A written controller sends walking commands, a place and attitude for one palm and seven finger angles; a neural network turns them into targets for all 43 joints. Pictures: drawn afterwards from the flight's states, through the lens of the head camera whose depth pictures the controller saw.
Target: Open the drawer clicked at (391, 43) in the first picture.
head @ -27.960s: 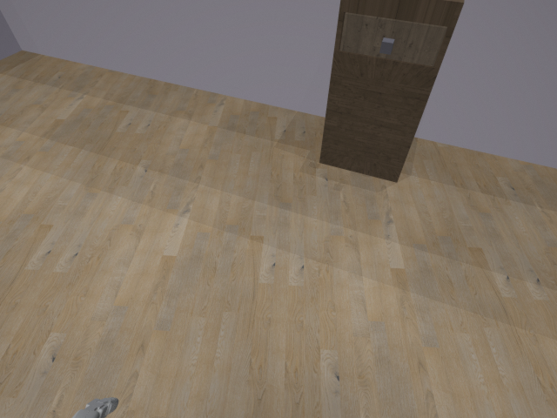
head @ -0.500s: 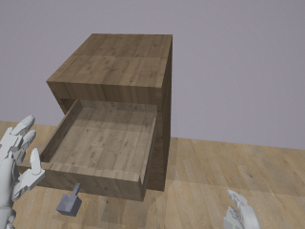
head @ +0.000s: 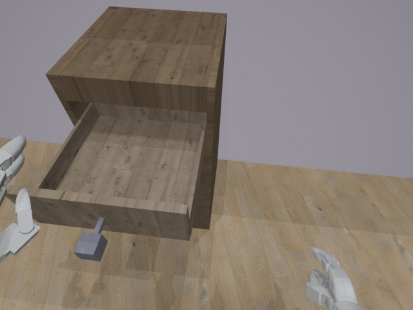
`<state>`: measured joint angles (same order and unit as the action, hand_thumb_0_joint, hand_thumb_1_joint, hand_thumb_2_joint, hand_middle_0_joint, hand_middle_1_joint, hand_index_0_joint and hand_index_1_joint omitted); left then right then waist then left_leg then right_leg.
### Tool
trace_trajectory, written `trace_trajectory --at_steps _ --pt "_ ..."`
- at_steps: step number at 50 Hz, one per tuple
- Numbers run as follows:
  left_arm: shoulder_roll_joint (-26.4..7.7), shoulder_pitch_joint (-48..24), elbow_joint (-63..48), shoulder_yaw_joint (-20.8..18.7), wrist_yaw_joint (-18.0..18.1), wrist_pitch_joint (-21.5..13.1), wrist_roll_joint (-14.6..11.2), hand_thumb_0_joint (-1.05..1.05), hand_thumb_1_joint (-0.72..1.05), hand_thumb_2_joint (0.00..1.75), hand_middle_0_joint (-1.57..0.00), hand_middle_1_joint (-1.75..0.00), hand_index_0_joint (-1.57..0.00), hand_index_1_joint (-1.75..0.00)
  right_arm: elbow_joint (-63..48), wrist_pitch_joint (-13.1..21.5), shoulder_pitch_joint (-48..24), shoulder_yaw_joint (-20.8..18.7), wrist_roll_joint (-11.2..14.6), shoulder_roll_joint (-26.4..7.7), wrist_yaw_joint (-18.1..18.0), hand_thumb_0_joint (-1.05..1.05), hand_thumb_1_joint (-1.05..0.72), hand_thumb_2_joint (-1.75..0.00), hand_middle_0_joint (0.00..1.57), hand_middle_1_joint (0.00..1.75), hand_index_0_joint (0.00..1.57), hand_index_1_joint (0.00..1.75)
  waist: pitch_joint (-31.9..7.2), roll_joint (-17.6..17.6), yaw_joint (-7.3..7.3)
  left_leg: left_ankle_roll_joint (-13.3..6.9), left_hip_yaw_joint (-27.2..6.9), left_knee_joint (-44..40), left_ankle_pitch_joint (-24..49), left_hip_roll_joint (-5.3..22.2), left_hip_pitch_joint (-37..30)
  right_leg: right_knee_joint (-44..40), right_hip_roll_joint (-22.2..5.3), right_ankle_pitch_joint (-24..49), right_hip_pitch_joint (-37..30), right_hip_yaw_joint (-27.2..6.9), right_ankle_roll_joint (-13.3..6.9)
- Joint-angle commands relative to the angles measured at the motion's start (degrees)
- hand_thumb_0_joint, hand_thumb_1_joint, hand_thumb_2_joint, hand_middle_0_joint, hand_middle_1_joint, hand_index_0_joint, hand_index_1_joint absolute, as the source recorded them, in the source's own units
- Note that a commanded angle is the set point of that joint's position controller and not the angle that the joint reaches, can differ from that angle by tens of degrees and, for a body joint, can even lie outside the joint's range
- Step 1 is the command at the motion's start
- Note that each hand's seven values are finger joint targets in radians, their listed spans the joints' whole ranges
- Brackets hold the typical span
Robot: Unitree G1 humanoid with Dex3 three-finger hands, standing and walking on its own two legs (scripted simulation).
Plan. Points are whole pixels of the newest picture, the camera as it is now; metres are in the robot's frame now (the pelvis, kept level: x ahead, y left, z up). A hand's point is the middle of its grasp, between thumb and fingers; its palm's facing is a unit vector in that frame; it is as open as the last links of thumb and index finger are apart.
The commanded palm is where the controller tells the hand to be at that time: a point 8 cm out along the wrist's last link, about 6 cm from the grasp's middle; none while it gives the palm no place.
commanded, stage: step back with the hand held close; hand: left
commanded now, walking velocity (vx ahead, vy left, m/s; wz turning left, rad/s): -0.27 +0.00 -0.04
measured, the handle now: (95, 236) +0.27 +0.25 -0.05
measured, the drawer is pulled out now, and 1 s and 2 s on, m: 0.30 0.30 0.30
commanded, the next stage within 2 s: stop stepping back and stand still in 0.56 s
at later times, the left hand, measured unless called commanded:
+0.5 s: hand (12, 283) +0.14 +0.24 +0.16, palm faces +0.23 -0.85 -0.48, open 7.4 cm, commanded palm +0.06 +0.29 +0.19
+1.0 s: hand out of the picture +0.00 +0.23 +0.16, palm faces +0.30 -0.85 -0.44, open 7.4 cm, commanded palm -0.06 +0.28 +0.19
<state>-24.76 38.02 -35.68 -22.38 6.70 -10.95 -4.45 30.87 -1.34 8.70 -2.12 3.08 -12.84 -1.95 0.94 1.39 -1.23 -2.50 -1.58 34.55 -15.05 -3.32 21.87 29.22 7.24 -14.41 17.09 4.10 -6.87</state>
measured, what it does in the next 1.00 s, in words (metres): walks backwards: right foot, then left foot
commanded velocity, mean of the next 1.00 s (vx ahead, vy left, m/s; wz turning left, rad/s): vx -0.17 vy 0.01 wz -0.02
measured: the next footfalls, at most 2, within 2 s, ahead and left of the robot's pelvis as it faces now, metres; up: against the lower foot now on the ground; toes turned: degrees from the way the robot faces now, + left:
right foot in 0.44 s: -0.16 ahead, -0.10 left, +0.00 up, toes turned -1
left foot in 0.82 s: -0.15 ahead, +0.10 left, +0.00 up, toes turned +2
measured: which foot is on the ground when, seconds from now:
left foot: down 0.00-0.60, up 0.62-0.80, down 0.82-1.00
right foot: down 0.00-0.18, up 0.20-0.42, down 0.44-1.00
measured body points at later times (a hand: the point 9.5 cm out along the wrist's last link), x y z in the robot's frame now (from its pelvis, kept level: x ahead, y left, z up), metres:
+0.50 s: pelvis -0.09 +0.02 +0.00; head -0.02 +0.03 +0.44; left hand +0.12 +0.28 +0.18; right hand +0.11 -0.19 -0.08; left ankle +0.01 +0.11 -0.73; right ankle -0.17 -0.10 -0.73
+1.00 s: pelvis -0.19 +0.00 +0.01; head -0.17 +0.02 +0.45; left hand -0.02 +0.27 +0.19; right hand -0.02 -0.23 -0.06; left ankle -0.18 +0.12 -0.73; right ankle -0.17 -0.10 -0.73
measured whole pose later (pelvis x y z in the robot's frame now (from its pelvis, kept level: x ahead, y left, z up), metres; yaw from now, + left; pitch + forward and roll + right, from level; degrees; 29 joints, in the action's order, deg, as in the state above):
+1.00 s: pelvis -0.19 +0.00 +0.01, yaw -1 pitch +1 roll +1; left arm -23.3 37.9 -38.3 -19.7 8.7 -7.8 -2.5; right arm 32.1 5.9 11.4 0.8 0.9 -10.4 -2.4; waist 2.3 -3.9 -0.6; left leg -0.4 0.2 28.9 -14.4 -1.0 15.0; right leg 32.1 0.2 -16.9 18.2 2.3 -0.2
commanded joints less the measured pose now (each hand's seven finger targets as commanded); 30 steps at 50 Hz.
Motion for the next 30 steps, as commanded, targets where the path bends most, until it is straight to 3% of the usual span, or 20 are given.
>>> trace_trajectory --at_steps 1,2,4,6,7,9,11,14,16,17,18,21,22,23,25,26,27,28,29,30 --pt "-6.90 1.12 -8.19 -5.61 1.91 -3.93 -0.45 0.00 0.90 0.90 -0.20 -0.30 -0.20 -0.30 -7.72 3.68 -3.98 -2.40 -0.14 -6.25 -0.19 0.00 -0.90 -0.90 0.20 0.30 0.20 0.30 -4.70 -6.41 0.11 0.32 -3.22 8.13 -6.72 3.10 -2.47 -16.10 -22.65 -2.71 4.09 -21.11 2.64" --pt "-8.14 0.57 -8.75 -6.66 2.11 -4.02 -0.24 0.00 0.90 0.90 -0.20 -0.30 -0.20 -0.30 -7.48 4.09 -4.32 -2.33 -0.52 -6.26 -0.36 0.00 -0.90 -0.90 0.20 0.30 0.20 0.30 -4.37 -4.48 0.03 0.33 -3.30 5.65 -6.38 3.60 -3.28 -15.84 -21.99 -2.45 5.02 -20.47 1.90" --pt "-7.53 -0.69 -10.16 -5.07 2.26 -4.08 0.08 0.00 0.90 0.90 -0.20 -0.30 -0.20 -0.30 -7.52 4.27 -4.19 -1.11 -1.08 -5.90 -0.62 0.00 -0.90 -0.90 0.20 0.30 0.20 0.30 -2.86 -1.34 -0.15 -0.53 -4.44 -5.85 -1.60 5.44 -3.55 -11.26 -18.22 -1.94 3.66 -14.86 2.92" --pt "-8.50 -2.00 -13.17 -5.42 2.57 -4.78 0.73 0.00 0.90 0.90 -0.20 -0.30 -0.20 -0.30 -7.81 5.04 -4.43 -0.76 -1.40 -6.65 -1.30 0.00 -0.90 -0.90 0.20 0.30 0.20 0.30 -3.91 8.29 0.72 -2.84 -11.14 -13.48 7.81 11.58 -1.40 -2.75 -10.74 3.55 -0.47 -9.53 6.89" --pt "-11.01 -2.91 -13.82 -7.51 2.82 -4.92 1.53 0.00 0.90 0.90 -0.20 -0.30 -0.20 -0.30 -7.87 5.64 -4.89 -0.95 -1.37 -6.30 -1.70 0.00 -0.90 -0.90 0.20 0.30 0.20 0.30 -5.50 11.27 1.04 -3.96 -12.16 -14.35 9.02 14.96 0.06 2.34 -9.78 4.23 -1.57 -8.56 7.83" --pt "-9.25 -2.48 -14.33 -6.84 2.60 -4.70 1.58 0.00 0.90 0.90 -0.20 -0.30 -0.20 -0.30 -8.44 6.47 -3.64 -0.44 -2.47 -5.59 -1.33 0.00 -0.90 -0.90 0.20 0.30 0.20 0.30 -7.05 9.77 1.28 -5.33 -15.88 -17.48 7.34 18.03 5.75 9.58 -7.40 -6.47 -5.21 -7.17 6.55" --pt "-7.98 -3.31 -15.23 -6.74 2.29 -4.07 1.51 0.00 0.90 0.90 -0.20 -0.30 -0.20 -0.30 -7.99 7.29 -2.50 -0.73 -3.45 -6.09 -1.24 0.00 -0.90 -0.90 0.20 0.30 0.20 0.30 -6.77 7.16 1.29 -6.22 -16.04 -18.73 6.10 19.54 7.16 15.25 -6.29 -10.69 -4.79 -6.52 6.47" --pt "-6.43 -1.52 -14.19 -5.98 2.13 -3.29 1.19 0.00 0.90 0.90 -0.20 -0.30 -0.20 -0.30 -6.99 8.42 -1.44 -1.08 -3.30 -6.28 -0.75 0.00 -0.90 -0.90 0.20 0.30 0.20 0.30 -9.79 3.64 1.49 -5.56 -12.80 -13.04 21.30 18.85 -2.84 11.17 -6.54 -9.88 -0.89 -6.05 6.81" --pt "-5.47 -0.59 -12.62 -5.63 1.61 -2.86 1.08 0.00 0.90 0.90 -0.20 -0.30 -0.20 -0.30 -6.11 8.59 -1.91 -1.24 -3.02 -6.58 -0.33 0.00 -0.90 -0.90 0.20 0.30 0.20 0.30 -10.63 3.79 1.34 -4.58 -10.94 -11.35 27.64 18.13 -7.17 7.42 -6.00 -7.84 0.15 -4.29 7.41" --pt "-5.83 -0.76 -12.95 -6.01 1.49 -2.86 1.30 0.00 0.90 0.90 -0.20 -0.30 -0.20 -0.30 -6.12 8.75 -2.31 -1.43 -3.21 -7.09 -0.25 0.00 -0.90 -0.90 0.20 0.30 0.20 0.30 -11.31 5.52 1.31 -4.11 -9.55 -10.66 30.13 17.98 -9.07 6.68 -5.60 -7.05 0.38 -3.86 7.37" --pt "-5.29 -0.94 -12.65 -5.33 1.07 -3.07 0.98 0.00 0.90 0.90 -0.20 -0.30 -0.20 -0.30 -5.59 8.69 -2.35 -0.98 -3.35 -6.92 -0.05 0.00 -0.90 -0.90 0.20 0.30 0.20 0.30 -11.32 5.92 1.20 -4.00 -10.69 -10.97 31.67 17.95 -9.30 5.34 -5.24 -7.40 0.02 -3.38 7.49" --pt "-5.66 -2.04 -13.81 -5.73 0.16 -3.68 0.54 0.00 0.90 0.90 -0.20 -0.30 -0.20 -0.30 -5.19 8.96 -3.17 -0.83 -3.32 -7.13 0.38 0.00 -0.90 -0.90 0.20 0.30 0.20 0.30 -12.29 7.88 1.68 -3.64 -9.94 -10.98 31.80 17.85 -10.84 2.77 -4.78 -7.84 -0.87 -2.78 7.61" --pt "-7.18 -1.23 -14.73 -7.49 0.18 -3.87 0.56 0.00 0.90 0.90 -0.20 -0.30 -0.20 -0.30 -5.12 8.99 -3.39 -1.16 -3.42 -7.32 0.45 0.00 -0.90 -0.90 0.20 0.30 0.20 0.30 -13.93 8.06 2.04 -3.73 -9.41 -9.68 33.86 17.85 -12.75 0.68 -4.76 -6.35 -1.44 -2.93 7.45" --pt "-6.04 -0.76 -15.53 -6.57 -0.25 -4.10 0.18 0.00 0.90 0.90 -0.20 -0.30 -0.20 -0.30 -5.20 8.90 -3.61 -0.80 -3.27 -7.02 0.68 0.00 -0.90 -0.90 0.20 0.30 0.20 0.30 -14.91 8.49 2.05 -3.38 -8.92 -9.00 34.48 17.15 -13.68 -1.11 -4.72 -5.20 -1.91 -2.58 7.48" --pt "-7.21 -0.02 -18.56 -7.91 -0.67 -4.85 -0.31 0.00 0.90 0.90 -0.20 -0.30 -0.20 -0.30 -5.92 8.94 -4.56 -0.75 -2.85 -7.03 0.99 0.00 -0.90 -0.90 0.20 0.30 0.20 0.30 -17.87 10.06 2.76 -2.82 -7.15 -7.14 33.99 16.26 -15.43 -3.85 -4.91 -2.00 -3.46 -2.23 7.51" --pt "-7.45 1.11 -19.34 -8.27 -0.78 -5.07 -0.58 0.00 0.90 0.90 -0.20 -0.30 -0.20 -0.30 -6.40 8.84 -4.62 -0.74 -2.59 -6.76 1.05 0.00 -0.90 -0.90 0.20 0.30 0.20 0.30 -19.34 9.33 2.88 -2.02 -6.00 -5.66 33.66 15.11 -15.65 -4.99 -5.19 1.35 -4.43 -1.97 7.56" --pt "-9.27 3.26 -19.59 -10.21 -0.80 -4.98 -0.73 0.00 0.90 0.90 -0.20 -0.30 -0.20 -0.30 -7.15 8.67 -5.20 -1.30 -1.98 -6.78 1.01 0.00 -0.90 -0.90 0.20 0.30 0.20 0.30 -21.47 6.21 3.13 -1.16 -4.30 -3.59 30.77 13.98 -16.26 -6.07 -5.93 5.44 -5.29 -2.28 7.96" --pt "-8.80 5.56 -18.80 -10.23 -1.14 -5.11 -1.40 0.00 0.90 0.90 -0.20 -0.30 -0.20 -0.30 -7.83 8.32 -5.49 -1.26 -1.48 -6.25 0.82 0.00 -0.90 -0.90 0.20 0.30 0.20 0.30 -21.18 3.97 2.90 -0.23 -2.63 -1.77 24.14 11.91 -13.60 -6.54 -7.84 10.26 -5.85 -2.62 7.84" --pt "-8.94 5.66 -17.98 -10.27 -1.14 -5.38 -1.72 0.00 0.90 0.90 -0.20 -0.30 -0.20 -0.30 -8.35 7.90 -5.83 -1.35 -0.80 -5.58 0.60 0.00 -0.90 -0.90 0.20 0.30 0.20 0.30 -18.70 -0.91 2.43 1.07 -0.09 1.71 14.33 8.94 -11.19 -7.91 -11.45 13.58 -3.34 -4.97 6.87" --pt "-9.41 5.67 -16.81 -10.54 -0.81 -5.51 -1.54 0.00 0.90 0.90 -0.20 -0.30 -0.20 -0.30 -8.39 7.47 -6.11 -1.64 -0.22 -5.24 0.24 0.00 -0.90 -0.90 0.20 0.30 0.20 0.30 -15.41 -6.38 1.51 2.42 1.94 7.43 2.66 5.95 -8.87 -10.29 -17.26 15.15 1.59 -9.99 4.56"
